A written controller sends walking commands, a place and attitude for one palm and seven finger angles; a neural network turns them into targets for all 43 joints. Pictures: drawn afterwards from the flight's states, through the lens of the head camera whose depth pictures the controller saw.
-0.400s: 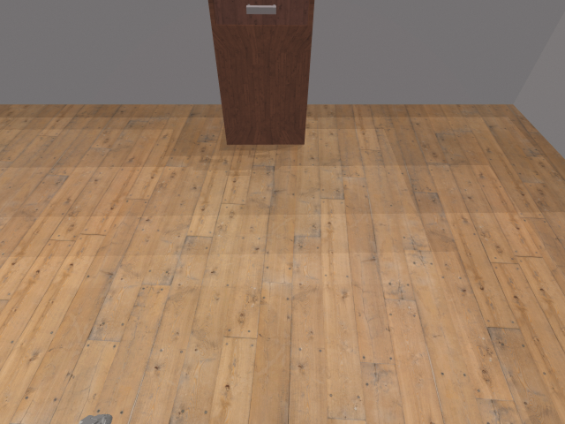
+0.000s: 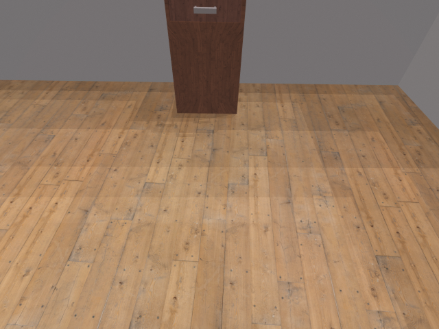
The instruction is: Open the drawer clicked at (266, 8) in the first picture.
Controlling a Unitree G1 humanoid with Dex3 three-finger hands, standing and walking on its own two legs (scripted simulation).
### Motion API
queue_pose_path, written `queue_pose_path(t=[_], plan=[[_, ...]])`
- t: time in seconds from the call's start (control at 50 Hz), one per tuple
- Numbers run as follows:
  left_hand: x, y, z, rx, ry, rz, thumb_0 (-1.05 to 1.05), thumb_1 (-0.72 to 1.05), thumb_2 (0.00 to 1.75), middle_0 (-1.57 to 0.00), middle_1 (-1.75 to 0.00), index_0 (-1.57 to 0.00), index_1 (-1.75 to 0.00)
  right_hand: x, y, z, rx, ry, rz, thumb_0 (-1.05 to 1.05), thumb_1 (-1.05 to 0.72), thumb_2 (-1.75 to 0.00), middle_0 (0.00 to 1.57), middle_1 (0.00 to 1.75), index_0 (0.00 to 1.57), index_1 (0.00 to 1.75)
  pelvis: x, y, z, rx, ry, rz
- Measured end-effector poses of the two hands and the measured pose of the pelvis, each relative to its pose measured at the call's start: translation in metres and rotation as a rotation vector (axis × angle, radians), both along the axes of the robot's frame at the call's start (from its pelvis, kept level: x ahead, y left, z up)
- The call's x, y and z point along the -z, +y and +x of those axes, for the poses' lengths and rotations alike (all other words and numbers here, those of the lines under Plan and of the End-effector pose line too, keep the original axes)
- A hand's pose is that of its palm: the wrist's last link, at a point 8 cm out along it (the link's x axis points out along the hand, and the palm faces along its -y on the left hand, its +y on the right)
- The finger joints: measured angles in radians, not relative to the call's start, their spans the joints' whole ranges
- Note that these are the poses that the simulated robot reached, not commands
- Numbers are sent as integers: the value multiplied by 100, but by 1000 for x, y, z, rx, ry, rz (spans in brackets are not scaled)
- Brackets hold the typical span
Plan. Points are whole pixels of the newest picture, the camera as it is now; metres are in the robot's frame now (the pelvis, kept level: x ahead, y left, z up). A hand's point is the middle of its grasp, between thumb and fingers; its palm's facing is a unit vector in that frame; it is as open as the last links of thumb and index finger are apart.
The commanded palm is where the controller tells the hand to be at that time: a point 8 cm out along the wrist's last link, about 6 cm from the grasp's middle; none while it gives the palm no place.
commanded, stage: stand and wait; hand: left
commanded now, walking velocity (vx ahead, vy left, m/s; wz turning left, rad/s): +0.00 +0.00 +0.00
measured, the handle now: (205, 8) +1.74 +0.19 -0.02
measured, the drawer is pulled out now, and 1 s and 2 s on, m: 0.00 0.00 0.00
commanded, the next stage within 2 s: look at it before walking up in 0.42 s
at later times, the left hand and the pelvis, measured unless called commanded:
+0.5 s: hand out of the picture +0.07 +0.24 -0.15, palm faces -0.02 -0.94 -0.34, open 7.4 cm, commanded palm none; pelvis -0.01 -0.01 +0.00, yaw +0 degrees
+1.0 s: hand out of the picture +0.07 +0.24 -0.15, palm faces -0.02 -0.94 -0.33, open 7.4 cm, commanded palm none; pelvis +0.00 -0.01 +0.00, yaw +0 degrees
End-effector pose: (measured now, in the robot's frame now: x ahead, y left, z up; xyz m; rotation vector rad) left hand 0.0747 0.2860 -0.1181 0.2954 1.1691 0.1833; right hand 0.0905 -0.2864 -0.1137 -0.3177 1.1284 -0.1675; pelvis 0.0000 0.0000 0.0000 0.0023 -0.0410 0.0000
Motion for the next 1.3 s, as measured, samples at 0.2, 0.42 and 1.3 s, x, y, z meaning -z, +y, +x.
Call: queue_pose_path(t=[0.2, 0.42, 1.3], plan=[[0, 6, -21, -15, 59, 19, 0, 91, 90, -20, -30, -20, -30, 4, -10, -29, 25, 79, -9, 1, -90, -90, 20, 30, 21, 30, -1, -3, -5, 0, 1, 0], [-2, 3, -18, -9, 52, 22, 0, 91, 90, -20, -30, -20, -30, 5, -12, -34, 35, 89, -2, 1, -90, -90, 20, 30, 21, 30, -2, -5, -6, 2, 0, 0], [11, -13, -15, -26, 90, -27, 0, 91, 90, -20, -30, -20, -30, 11, 7, -18, 32, 99, 30, 1, -90, -90, 20, 30, 20, 30, 0, -4, 18, 15, 15, -5]])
